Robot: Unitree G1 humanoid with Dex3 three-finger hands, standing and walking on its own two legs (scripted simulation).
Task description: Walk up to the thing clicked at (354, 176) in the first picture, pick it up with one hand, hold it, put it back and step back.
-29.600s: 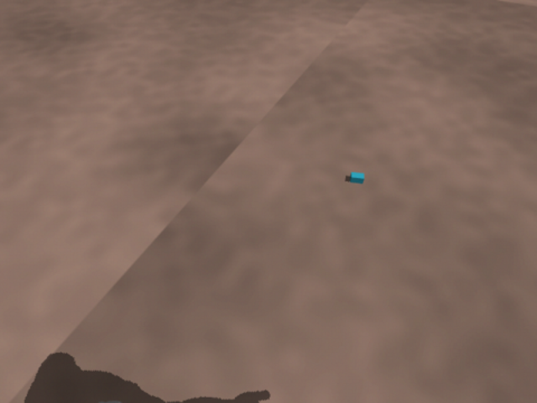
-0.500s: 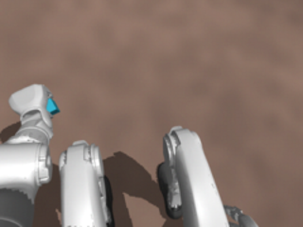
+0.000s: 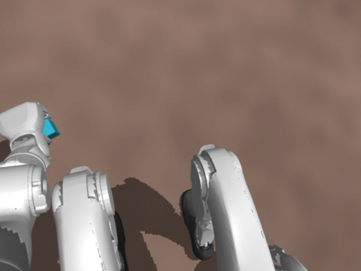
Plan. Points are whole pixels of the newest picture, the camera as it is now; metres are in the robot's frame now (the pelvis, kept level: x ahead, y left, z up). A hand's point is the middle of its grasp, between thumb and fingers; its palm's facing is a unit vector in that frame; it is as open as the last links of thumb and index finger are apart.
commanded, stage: rest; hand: left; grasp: from above
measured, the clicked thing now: (41, 132) +0.44 +0.28 -0.23
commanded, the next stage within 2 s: open in 1.00 s
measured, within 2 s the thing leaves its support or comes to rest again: rests again in 0.62 s
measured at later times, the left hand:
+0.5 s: hand (46, 136) +0.43 +0.27 -0.24, palm faces -0.38 -0.24 -0.89, open 6.9 cm
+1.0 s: hand (49, 135) +0.43 +0.27 -0.25, palm faces -0.37 -0.23 -0.90, open 6.8 cm
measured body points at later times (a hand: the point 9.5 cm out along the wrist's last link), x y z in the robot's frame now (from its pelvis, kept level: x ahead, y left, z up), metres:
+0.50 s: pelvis +0.01 +0.01 -0.02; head +0.26 +0.07 +0.34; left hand +0.44 +0.28 -0.19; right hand +0.01 -0.25 -0.11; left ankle +0.08 +0.13 -0.28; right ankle +0.10 -0.12 -0.28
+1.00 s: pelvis +0.00 +0.01 -0.02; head +0.26 +0.09 +0.33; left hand +0.45 +0.28 -0.20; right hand +0.02 -0.24 -0.10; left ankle +0.08 +0.13 -0.28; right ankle +0.10 -0.12 -0.28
